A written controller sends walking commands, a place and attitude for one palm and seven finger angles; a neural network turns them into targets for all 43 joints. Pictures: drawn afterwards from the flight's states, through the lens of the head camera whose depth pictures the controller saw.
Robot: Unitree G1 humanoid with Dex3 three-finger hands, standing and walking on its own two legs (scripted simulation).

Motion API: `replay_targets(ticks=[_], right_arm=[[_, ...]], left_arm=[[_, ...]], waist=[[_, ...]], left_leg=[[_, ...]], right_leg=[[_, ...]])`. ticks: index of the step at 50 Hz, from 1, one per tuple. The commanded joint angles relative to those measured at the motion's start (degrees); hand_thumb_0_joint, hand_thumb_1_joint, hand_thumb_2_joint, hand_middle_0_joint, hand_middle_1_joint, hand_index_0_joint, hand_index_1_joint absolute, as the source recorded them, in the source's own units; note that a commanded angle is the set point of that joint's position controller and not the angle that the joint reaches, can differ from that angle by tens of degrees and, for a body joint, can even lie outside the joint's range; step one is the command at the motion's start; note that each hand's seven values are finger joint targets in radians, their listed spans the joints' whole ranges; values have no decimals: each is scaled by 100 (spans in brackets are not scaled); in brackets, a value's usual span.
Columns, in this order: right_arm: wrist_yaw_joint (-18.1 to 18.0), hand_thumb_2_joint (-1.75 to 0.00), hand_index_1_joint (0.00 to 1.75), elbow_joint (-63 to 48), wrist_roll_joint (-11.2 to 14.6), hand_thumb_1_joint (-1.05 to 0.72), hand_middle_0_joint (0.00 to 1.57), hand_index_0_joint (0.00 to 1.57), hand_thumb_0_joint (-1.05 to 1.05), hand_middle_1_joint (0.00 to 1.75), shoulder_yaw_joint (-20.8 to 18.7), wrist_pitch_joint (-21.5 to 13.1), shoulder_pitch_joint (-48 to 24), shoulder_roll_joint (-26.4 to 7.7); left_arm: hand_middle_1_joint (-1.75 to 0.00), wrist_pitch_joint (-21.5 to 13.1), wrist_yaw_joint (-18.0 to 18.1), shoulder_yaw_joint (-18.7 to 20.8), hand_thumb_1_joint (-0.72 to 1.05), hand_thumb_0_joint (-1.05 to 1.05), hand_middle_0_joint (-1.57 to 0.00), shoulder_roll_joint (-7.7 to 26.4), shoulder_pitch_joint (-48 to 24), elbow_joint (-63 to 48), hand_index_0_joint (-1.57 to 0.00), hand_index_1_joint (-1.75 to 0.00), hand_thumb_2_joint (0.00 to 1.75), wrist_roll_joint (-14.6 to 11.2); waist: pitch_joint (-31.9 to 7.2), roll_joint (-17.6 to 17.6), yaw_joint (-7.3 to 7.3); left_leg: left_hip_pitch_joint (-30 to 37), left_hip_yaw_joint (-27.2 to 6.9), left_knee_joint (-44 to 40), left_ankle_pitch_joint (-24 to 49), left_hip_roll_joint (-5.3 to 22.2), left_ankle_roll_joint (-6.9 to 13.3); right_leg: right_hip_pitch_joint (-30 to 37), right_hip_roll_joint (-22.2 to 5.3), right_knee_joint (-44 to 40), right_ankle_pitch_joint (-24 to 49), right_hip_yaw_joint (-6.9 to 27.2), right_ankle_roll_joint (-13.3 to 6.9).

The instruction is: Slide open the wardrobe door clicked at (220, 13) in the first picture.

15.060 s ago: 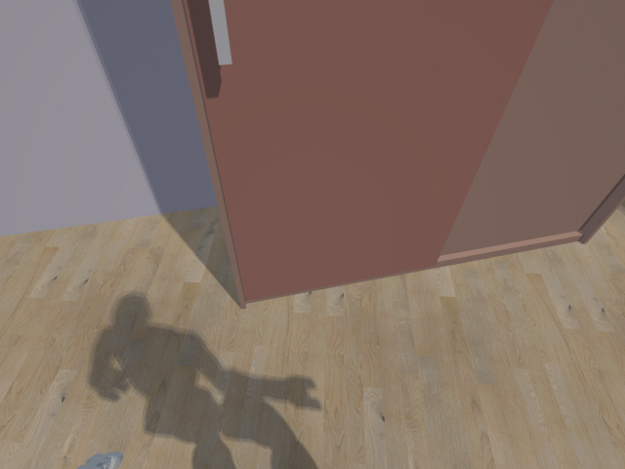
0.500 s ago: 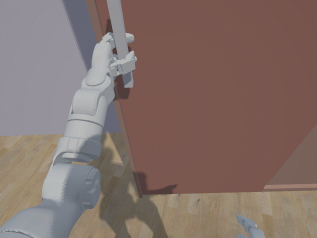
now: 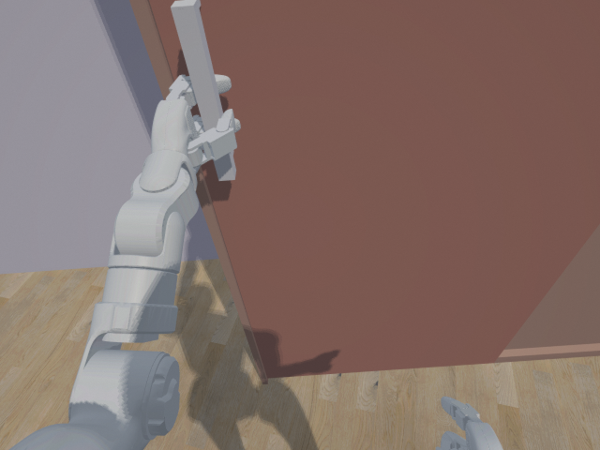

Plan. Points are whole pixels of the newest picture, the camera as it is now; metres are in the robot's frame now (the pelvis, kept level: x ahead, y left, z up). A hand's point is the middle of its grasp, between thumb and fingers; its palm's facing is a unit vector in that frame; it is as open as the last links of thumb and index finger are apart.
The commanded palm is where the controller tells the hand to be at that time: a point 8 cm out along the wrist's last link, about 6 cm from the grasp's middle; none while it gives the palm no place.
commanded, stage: grip the handle and tug to test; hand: left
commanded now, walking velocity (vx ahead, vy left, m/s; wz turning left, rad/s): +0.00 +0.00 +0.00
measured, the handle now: (212, 96) +0.48 +0.12 +0.27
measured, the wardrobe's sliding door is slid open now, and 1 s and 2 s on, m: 0.00 0.01 0.22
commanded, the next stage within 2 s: tug the door sideways, standing still in 0.02 s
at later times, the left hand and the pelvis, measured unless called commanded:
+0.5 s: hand (230, 123) +0.44 +0.09 +0.25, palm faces +0.12 -0.99 -0.04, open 5.6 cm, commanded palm +0.41 +0.11 +0.25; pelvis +0.03 -0.02 +0.00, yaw +7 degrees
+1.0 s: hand (244, 127) +0.45 +0.08 +0.24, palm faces +0.26 -0.96 -0.11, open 6.2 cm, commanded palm +0.42 +0.06 +0.25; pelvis +0.02 -0.10 -0.04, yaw +11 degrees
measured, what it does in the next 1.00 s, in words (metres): steps to the right: right foot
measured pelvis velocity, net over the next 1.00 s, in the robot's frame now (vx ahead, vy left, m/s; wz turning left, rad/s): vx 0.02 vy -0.10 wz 0.19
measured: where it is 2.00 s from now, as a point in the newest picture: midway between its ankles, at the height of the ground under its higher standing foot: outside the picture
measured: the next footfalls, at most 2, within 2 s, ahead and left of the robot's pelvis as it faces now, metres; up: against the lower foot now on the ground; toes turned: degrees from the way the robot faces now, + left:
right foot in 0.94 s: +0.14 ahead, -0.20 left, +0.00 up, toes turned +4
left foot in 1.08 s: +0.03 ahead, +0.04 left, +0.00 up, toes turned +15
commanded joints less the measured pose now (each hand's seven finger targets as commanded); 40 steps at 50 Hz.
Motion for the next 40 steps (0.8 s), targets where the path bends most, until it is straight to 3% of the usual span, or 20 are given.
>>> replay_targets(ticks=[1, 2, 6, 8, 10, 16, 20, 22, 26, 27, 28, 29, 30, 31, 32, 33, 34, 35, 37, 40], right_arm=[[7, -90, 30, -1056, -15, -90, 20, 20, 0, 30, -197, -281, -1037, -552], [9, -90, 30, -1108, -8, -90, 20, 20, 0, 30, -217, -261, -1079, -569], [23, -90, 30, -1088, -22, -90, 20, 20, 0, 30, -201, -253, -1158, -546], [-29, -90, 30, -961, -24, -90, 20, 20, 0, 30, -180, -202, -1160, -579], [-78, -90, 30, -839, -13, -90, 20, 20, 0, 30, -169, -233, -1135, -548], [-129, -90, 30, -560, -39, -90, 20, 20, 0, 30, -202, -294, -942, -510], [-121, -90, 30, -498, -86, -90, 20, 20, 0, 30, -227, -295, -823, -492], [-115, -90, 30, -467, -95, -90, 20, 20, 0, 30, -247, -304, -774, -485], [-75, -90, 30, -401, -93, -90, 20, 20, 0, 30, -238, -381, -739, -410], [-80, -90, 30, -389, -107, -90, 20, 20, 0, 30, -252, -406, -704, -435], [-41, -90, 30, -619, -59, -90, 20, 20, 0, 30, -351, -414, -813, -640], [-85, -90, 30, -480, -103, -90, 20, 20, 0, 30, -377, -374, -719, -511], [-109, -90, 30, -512, -97, -90, 20, 20, 0, 30, -392, -376, -580, -474], [-123, -90, 30, -558, -91, -90, 20, 20, 0, 30, -412, -421, -505, -441], [-116, -90, 30, -558, -75, -90, 20, 20, 0, 30, -435, -496, -385, -396], [-73, -90, 30, -553, -92, -90, 20, 20, 0, 30, -497, -571, -307, -405], [-21, -90, 30, -549, -132, -90, 20, 20, 0, 30, -527, -605, -309, -369], [10, -90, 30, -602, -135, -90, 20, 20, 0, 30, -554, -605, -449, -396], [10, -90, 30, -649, -78, -90, 20, 20, 0, 30, -568, -585, -491, -448], [-55, -90, 30, -681, -28, -90, 20, 20, 0, 30, -571, -657, -573, -523]], left_arm=[[-140, -326, -309, -215, 90, 0, -45, 366, -1885, -2538, -45, -140, 90, -222], [-140, -292, -279, -28, 90, 0, -45, 538, -1663, -2613, -45, -140, 90, -221], [-140, -67, -292, -114, 90, 0, -45, 482, -1529, -2994, -45, -140, 90, -211], [-140, 42, -254, 153, 90, 0, -45, 864, -1981, -2683, -45, -140, 90, -195], [-140, 140, -258, -132, 90, 0, -45, 597, -2557, -2376, -45, -140, 90, -190], [-140, 206, -121, -591, 90, 0, -45, 50, -3538, -1466, -45, -140, 90, -103], [-140, -22, -143, -881, 90, 0, -45, -241, -4163, -1106, -45, -140, 90, -77], [-140, -148, -172, -1002, 90, 0, -45, -367, -4241, -829, -45, -140, 90, -63], [-140, -409, -250, -1342, 90, 0, -45, -730, -4830, -490, -45, -140, 90, -44], [-140, -501, -265, -1313, 90, 0, -45, -650, -5065, -521, -45, -140, 90, -57], [-140, -1579, -344, -1595, 90, 0, -45, 190, -5133, -1092, -45, -140, 90, 284], [-140, -1990, -363, -1704, 90, 0, -45, -252, -4400, -274, -45, -140, 90, 319], [-140, -2296, -418, -1884, 90, 0, -45, -454, -4250, -243, -45, -140, 90, 288], [-140, -2562, -463, -2049, 90, 0, -45, -612, -4536, -439, -45, -140, 90, 259], [-140, -2778, -493, -2201, 90, 0, -45, -704, -4874, -559, -45, -140, 90, 226], [-140, -2953, -490, -2168, 90, 0, -45, -620, -5141, -680, -45, -140, 90, 215], [-140, -3072, -481, -2130, 90, 0, -45, -613, -5292, -694, -45, -140, 90, 236], [-140, -3171, -488, -2098, 90, 0, -45, -581, -5448, -731, -45, -140, 90, 264], [-140, -3337, -469, -2003, 90, 0, -45, -463, -5425, -626, -45, -140, 90, 232], [-140, -3501, -468, -1916, 90, 0, -45, -383, -5397, -465, -45, -140, 90, 273]], waist=[[-2280, -651, 355], [-2312, -641, 440], [-2253, -703, 395], [-2072, -632, 352], [-1819, -679, 203], [-1824, -407, 4], [-2111, -577, -114], [-2054, -649, -135], [-2028, -498, -261], [-2165, -509, -265], [-1694, -381, -260], [-1752, -436, -253], [-1866, -404, -301], [-1998, -104, -392], [-2122, 39, -512], [-2140, 521, -564], [-2042, 781, -507], [-1818, 788, -410], [-1579, 327, -354], [-1264, 597, -328]], left_leg=[[899, -257, 370, 3993, 48, 64], [870, -265, 379, 4013, 42, 64], [849, -253, 411, 3984, 18, 78], [777, -237, 403, 3797, -34, 70], [768, -232, 409, 3653, -44, 82], [926, -307, 607, 3851, -85, 76], [1005, -363, 684, 3935, -108, 121], [1035, -393, 714, 3897, -91, 140], [1137, -469, 744, 3649, -79, 131], [1229, -487, 761, 3788, -72, 138], [944, -618, 1072, 3216, 386, 367], [1116, -749, 1090, 2995, 516, 412], [1430, -935, 1035, 3223, 776, 440], [1932, -1149, 1127, 3875, 1069, 578], [2581, -1486, 1183, 4713, 1403, 804], [3332, -1776, 1186, 5615, 1762, 1070], [3555, -1996, 1097, 5573, 1972, 1246], [3304, -2060, 949, 4886, 2137, 1319], [2576, -2078, 837, 3664, 2304, 1309], [1463, -1483, 718, 2556, 2212, 1110]], right_leg=[[1213, -10, 425, 4230, -195, -59], [1299, -18, 436, 4189, -195, -73], [1263, -27, 478, 4422, -188, -28], [1190, -17, 429, 4388, -175, -44], [953, -15, 392, 4279, -184, -22], [568, -35, 484, 4209, -202, -17], [557, -54, 577, 4349, -212, -2], [406, -39, 574, 4196, -204, 1], [79, -20, 565, 3770, -184, -31], [96, -18, 573, 3812, -167, -32], [-586, -240, 677, 3043, 42, 350], [-701, -236, 879, 2709, -25, 342], [-946, -132, 1164, 2351, -110, 322], [-1339, -47, 1581, 1962, -88, 326], [-1913, 88, 2196, 1086, -75, 303], [-2690, 196, 2771, -335, 3, 248], [-3166, 158, 3183, -1291, 147, 164], [-3310, -26, 3352, -1529, 293, 92], [-2906, -203, 3178, -1369, 345, -28], [-1934, -254, 2711, -812, 83, -28]])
